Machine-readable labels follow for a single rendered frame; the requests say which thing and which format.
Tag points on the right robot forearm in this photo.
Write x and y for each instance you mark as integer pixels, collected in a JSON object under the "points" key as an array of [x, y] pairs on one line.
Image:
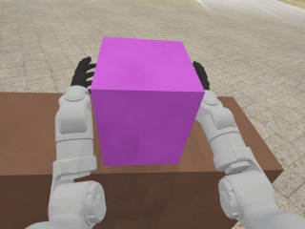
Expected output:
{"points": [[230, 154]]}

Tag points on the left robot forearm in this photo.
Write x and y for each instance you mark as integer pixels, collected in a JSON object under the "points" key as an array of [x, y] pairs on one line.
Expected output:
{"points": [[73, 137]]}

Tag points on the robot right hand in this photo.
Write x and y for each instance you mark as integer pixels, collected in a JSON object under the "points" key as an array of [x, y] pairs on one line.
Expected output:
{"points": [[202, 75]]}

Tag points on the pedestal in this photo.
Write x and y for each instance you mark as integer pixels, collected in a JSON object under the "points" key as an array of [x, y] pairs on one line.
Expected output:
{"points": [[183, 195]]}

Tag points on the right robot upper arm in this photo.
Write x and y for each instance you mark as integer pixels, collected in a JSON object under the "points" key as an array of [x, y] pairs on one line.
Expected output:
{"points": [[250, 198]]}

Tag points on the left robot upper arm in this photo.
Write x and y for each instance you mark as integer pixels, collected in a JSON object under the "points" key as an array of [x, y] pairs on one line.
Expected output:
{"points": [[77, 205]]}

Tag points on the robot left hand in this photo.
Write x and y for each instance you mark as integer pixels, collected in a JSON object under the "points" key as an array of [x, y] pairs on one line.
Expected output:
{"points": [[80, 74]]}

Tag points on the carton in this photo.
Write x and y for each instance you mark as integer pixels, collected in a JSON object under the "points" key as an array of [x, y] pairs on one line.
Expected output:
{"points": [[145, 95]]}

